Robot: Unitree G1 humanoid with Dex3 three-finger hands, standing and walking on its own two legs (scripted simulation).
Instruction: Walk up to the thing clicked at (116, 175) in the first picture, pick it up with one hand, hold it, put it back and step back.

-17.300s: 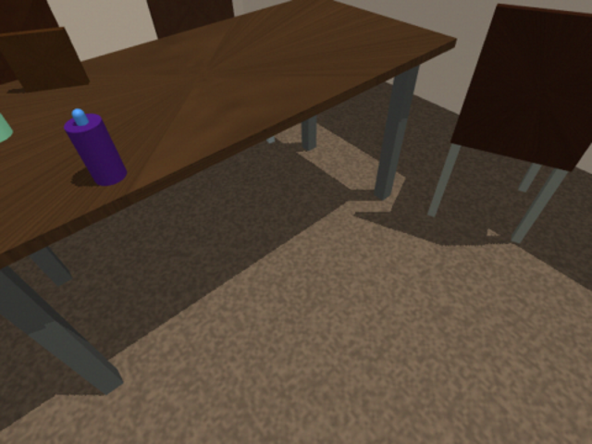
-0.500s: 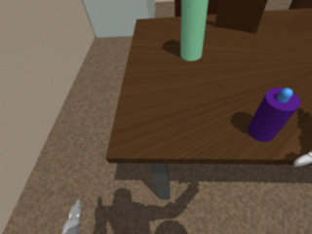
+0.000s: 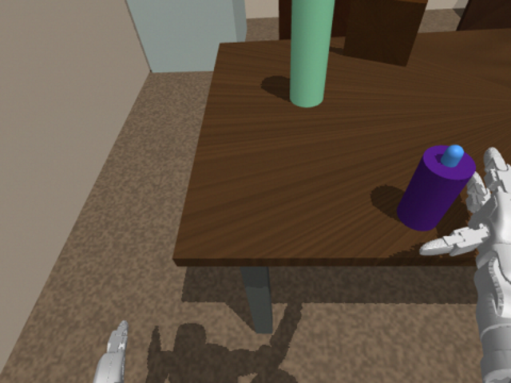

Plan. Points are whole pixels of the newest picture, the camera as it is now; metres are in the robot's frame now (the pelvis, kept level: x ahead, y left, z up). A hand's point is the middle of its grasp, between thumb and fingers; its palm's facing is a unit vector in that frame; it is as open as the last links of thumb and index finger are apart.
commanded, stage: rest palm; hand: right
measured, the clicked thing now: (434, 185) +0.40 -0.24 +0.08
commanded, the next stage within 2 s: close in 0.10 s
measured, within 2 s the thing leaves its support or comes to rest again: leaves its support in 1.46 s
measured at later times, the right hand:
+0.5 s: hand (440, 197) +0.38 -0.24 +0.09, palm faces +0.28 +0.96 +0.01, open 15.0 cm
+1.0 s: hand (442, 187) +0.39 -0.25 +0.09, palm faces +0.25 +0.97 +0.02, open 9.5 cm
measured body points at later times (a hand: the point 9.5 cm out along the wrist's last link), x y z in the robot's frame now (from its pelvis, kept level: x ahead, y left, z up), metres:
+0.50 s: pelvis -0.01 +0.00 +0.00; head +0.03 -0.01 +0.45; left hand +0.14 +0.26 -0.07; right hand +0.36 -0.29 +0.09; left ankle +0.01 +0.12 -0.72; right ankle +0.01 -0.11 -0.72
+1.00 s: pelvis +0.01 +0.00 +0.00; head +0.03 -0.01 +0.45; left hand +0.15 +0.25 -0.06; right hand +0.37 -0.30 +0.09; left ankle +0.01 +0.12 -0.72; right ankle +0.01 -0.11 -0.72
